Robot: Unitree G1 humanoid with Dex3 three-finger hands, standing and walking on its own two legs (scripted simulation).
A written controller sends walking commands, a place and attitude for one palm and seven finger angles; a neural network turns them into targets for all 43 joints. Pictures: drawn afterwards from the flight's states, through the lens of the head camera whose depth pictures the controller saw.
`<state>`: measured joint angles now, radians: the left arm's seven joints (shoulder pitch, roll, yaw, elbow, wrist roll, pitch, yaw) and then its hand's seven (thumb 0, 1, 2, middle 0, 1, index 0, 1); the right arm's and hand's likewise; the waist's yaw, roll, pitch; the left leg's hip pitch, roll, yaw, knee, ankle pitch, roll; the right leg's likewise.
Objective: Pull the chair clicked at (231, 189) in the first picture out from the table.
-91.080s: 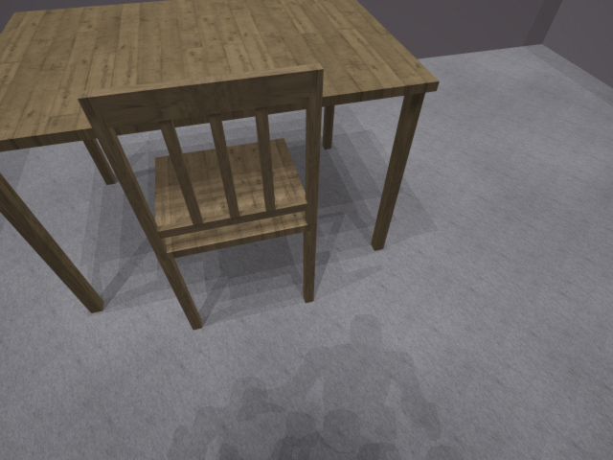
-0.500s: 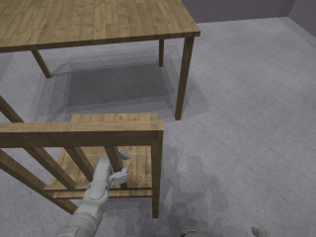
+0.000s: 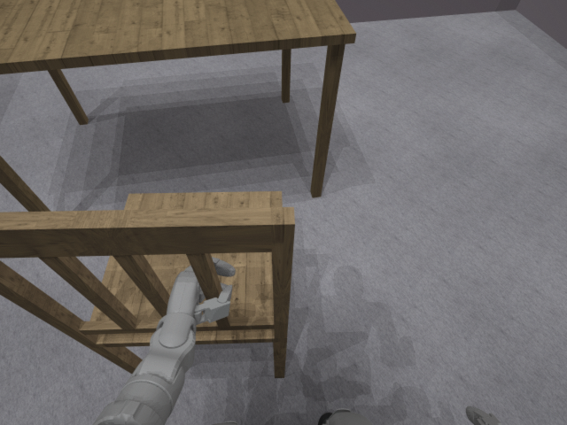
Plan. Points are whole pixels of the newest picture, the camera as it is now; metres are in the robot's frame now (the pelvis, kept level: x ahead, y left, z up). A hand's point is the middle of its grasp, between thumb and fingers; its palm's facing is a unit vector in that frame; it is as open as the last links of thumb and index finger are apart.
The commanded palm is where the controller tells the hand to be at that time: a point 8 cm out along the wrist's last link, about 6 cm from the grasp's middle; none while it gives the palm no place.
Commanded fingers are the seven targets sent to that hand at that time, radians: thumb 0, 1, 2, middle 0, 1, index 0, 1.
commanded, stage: step backward, pulling the chair out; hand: left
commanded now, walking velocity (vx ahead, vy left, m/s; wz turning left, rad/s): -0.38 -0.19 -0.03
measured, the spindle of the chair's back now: (156, 293) +0.33 +0.22 -0.08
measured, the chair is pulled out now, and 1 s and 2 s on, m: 0.52 0.69 0.70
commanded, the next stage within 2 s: stop walking, hand still on the chair in 0.62 s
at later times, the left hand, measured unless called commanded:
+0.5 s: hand (222, 346) +0.24 +0.09 -0.06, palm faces -0.08 -0.99 -0.15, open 5.5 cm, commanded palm +0.22 +0.15 -0.06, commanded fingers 0.00 0.90 0.90 -0.50 -1.45 -0.50 -1.45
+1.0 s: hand out of the picture +0.14 +0.08 -0.06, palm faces -0.11 -0.98 -0.15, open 5.6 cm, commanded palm +0.12 +0.14 -0.05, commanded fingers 0.00 0.90 0.90 -0.50 -1.45 -0.50 -1.45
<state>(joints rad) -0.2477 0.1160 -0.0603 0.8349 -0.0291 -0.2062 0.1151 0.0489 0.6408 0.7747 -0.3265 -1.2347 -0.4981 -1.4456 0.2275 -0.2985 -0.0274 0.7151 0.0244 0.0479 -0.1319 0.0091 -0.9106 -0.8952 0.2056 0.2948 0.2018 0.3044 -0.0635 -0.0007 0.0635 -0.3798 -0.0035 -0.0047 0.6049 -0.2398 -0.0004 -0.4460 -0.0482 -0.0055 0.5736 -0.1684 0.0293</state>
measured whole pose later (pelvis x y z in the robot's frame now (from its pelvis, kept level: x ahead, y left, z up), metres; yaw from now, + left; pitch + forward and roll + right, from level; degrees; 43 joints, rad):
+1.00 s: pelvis -0.14 +0.00 +0.00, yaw -4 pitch -3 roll -1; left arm -0.13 0.10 -0.06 0.78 -0.04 -0.12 0.09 0.08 0.64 0.78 -0.31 -1.23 -0.50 -1.45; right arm 0.25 -0.26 0.01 0.71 0.02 0.04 -0.12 0.01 -0.91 -0.90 0.21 0.30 0.20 0.30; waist -0.06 0.03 0.08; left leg -0.34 0.03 -0.03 0.60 -0.25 -0.01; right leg -0.27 -0.02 -0.04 0.59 -0.27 0.01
